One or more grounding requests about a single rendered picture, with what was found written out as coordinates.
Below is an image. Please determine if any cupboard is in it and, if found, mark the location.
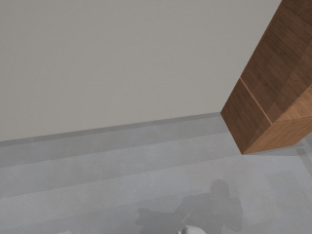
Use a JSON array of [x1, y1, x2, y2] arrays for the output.
[[220, 0, 312, 155]]

